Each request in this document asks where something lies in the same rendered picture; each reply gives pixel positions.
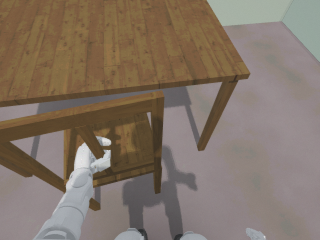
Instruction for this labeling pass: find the table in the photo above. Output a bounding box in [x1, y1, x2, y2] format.
[0, 0, 251, 178]

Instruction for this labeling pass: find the robot right shin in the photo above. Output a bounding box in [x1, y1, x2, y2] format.
[181, 231, 194, 239]

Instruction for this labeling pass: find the right robot hand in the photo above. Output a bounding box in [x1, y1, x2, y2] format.
[246, 228, 266, 240]

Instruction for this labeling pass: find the robot left shin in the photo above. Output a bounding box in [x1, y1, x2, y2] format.
[127, 228, 141, 234]

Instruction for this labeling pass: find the robot shin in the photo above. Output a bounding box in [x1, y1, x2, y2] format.
[127, 228, 141, 234]
[181, 231, 194, 239]

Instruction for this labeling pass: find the chair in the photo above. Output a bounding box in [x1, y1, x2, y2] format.
[0, 90, 165, 211]

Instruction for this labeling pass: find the robot left forearm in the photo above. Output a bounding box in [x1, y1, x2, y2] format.
[33, 168, 94, 240]

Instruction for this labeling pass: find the left robot hand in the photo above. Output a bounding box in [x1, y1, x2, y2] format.
[74, 136, 111, 175]

